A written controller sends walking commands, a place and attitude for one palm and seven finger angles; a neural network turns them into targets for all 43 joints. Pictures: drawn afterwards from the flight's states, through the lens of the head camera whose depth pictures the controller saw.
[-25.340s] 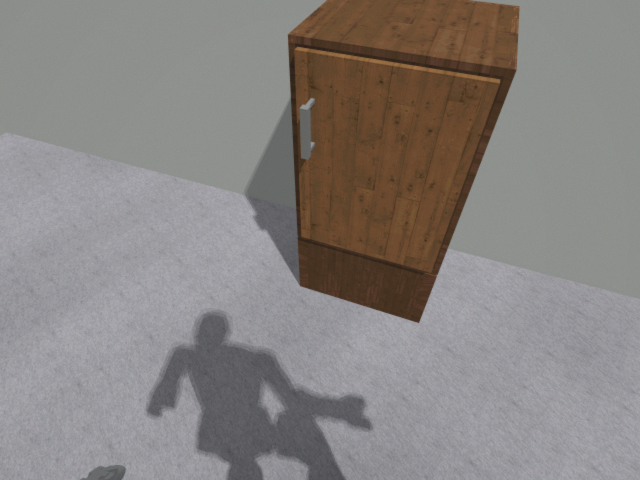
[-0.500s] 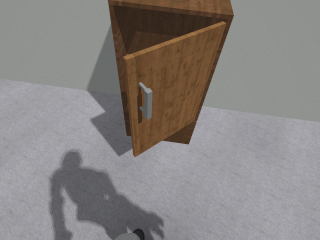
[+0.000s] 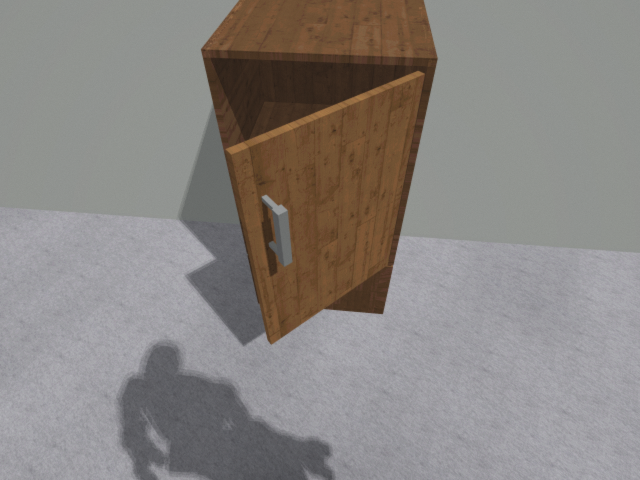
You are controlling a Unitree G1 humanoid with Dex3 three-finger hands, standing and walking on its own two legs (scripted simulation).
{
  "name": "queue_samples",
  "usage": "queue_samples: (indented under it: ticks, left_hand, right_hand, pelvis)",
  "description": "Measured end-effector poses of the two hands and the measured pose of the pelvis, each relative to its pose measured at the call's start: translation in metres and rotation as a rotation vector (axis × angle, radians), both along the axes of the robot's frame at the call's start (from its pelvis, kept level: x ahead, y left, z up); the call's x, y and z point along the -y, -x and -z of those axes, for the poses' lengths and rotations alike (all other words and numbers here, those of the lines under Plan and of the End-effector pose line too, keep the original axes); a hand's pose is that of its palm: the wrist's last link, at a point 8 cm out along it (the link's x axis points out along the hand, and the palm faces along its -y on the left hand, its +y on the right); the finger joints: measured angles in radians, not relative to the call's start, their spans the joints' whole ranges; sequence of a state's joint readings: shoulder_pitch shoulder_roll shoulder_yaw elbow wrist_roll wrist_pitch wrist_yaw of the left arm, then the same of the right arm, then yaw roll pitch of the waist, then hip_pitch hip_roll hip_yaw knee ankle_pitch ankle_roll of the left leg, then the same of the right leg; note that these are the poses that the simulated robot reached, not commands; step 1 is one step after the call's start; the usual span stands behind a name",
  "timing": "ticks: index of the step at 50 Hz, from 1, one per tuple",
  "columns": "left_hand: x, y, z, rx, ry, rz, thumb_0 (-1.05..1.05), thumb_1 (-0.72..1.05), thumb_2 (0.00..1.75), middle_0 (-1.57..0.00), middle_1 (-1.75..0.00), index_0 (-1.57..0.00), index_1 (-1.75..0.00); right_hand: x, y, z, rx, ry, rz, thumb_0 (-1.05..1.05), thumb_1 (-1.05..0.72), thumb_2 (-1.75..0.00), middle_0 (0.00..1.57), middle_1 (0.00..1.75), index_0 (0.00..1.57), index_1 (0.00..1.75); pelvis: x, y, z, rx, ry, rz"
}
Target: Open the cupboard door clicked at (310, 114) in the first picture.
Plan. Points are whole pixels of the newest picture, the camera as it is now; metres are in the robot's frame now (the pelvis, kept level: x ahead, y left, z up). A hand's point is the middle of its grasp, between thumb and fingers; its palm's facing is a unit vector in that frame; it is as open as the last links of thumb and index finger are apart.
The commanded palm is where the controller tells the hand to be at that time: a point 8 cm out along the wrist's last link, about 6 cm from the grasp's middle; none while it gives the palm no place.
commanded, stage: let the arm hang, fingers relaxed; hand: left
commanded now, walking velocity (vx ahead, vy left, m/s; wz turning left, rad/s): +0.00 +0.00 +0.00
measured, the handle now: (276, 231) +0.53 +0.11 -0.03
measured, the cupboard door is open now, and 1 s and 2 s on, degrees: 44 44 44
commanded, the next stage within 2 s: look to check the result in 0.12 s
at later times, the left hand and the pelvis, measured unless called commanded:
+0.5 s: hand out of the picture -0.01 +0.17 -0.18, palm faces +0.02 -0.98 -0.20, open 7.4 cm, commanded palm none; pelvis +0.01 +0.00 +0.00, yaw -1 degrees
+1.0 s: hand out of the picture -0.01 +0.19 -0.18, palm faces -0.01 -0.98 -0.22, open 7.4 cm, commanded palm none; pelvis +0.01 +0.01 +0.00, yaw -5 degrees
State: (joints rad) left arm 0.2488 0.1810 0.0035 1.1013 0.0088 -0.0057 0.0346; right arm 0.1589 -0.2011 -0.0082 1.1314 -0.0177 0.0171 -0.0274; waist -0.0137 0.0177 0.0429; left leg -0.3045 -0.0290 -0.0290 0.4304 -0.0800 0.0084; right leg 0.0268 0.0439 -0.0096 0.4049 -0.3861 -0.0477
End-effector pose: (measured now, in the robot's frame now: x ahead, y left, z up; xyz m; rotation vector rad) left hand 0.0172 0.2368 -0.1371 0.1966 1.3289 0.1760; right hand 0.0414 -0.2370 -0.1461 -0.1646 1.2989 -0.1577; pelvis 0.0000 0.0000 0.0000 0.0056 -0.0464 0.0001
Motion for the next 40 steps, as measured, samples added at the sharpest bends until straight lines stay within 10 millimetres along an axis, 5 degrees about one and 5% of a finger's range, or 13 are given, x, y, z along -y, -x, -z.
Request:
queue_samples:
  ticks: [8,19,29,40]
  left_hand:
    - [0.017,-0.009,0.006,-0.013,0.03,0.0,0.01,0.91,0.89,-0.2,-0.3,-0.2,-0.3]
    - [0.02,0.019,0.011,-0.121,0.048,-0.027,0.01,0.91,0.89,-0.2,-0.3,-0.2,-0.3]
    - [0.013,0.039,0.008,-0.162,0.047,-0.039,0.01,0.91,0.89,-0.2,-0.3,-0.2,-0.3]
    - [0.003,0.038,0.005,-0.137,0.028,-0.033,0.01,0.91,0.89,-0.2,-0.3,-0.2,-0.3]
  right_hand:
    - [0.004,0.013,0.0,-0.051,0.012,0.024,0.0,-0.91,-0.9,0.2,0.3,0.2,0.3]
    - [-0.011,0.029,0.002,-0.117,-0.005,0.046,0.0,-0.91,-0.9,0.2,0.3,0.2,0.3]
    - [-0.019,0.026,0.002,-0.113,-0.012,0.04,0.0,-0.92,-0.9,0.2,0.3,0.2,0.3]
    - [-0.016,0.011,0.0,-0.062,-0.009,0.025,0.0,-0.91,-0.9,0.2,0.3,0.2,0.3]
  pelvis:
    - [0.005,-0.008,0.001,-0.001,0.002,0.009]
    - [0.003,-0.014,0.001,-0.002,0.002,0.018]
    - [-0.004,-0.013,0.0,-0.003,-0.002,0.016]
    - [-0.006,-0.01,-0.001,0.0,-0.003,0.016]
